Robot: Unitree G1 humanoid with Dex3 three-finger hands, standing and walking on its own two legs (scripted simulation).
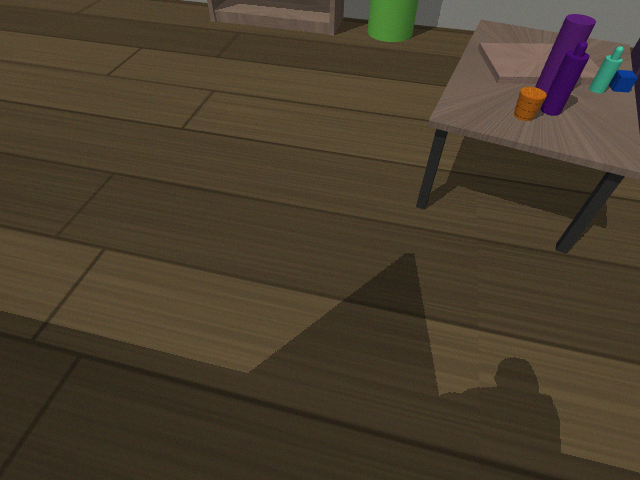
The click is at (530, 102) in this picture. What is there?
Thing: tapered cup
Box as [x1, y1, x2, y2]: [514, 87, 546, 120]
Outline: 535,87 524,87 520,90 517,104 514,110 514,115 517,118 522,120 531,119 544,100 546,95 544,91
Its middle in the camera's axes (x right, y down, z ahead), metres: +0.74 -0.47 +1.42
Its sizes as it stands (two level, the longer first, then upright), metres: 0.087 0.087 0.091
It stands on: a support 0.45 m high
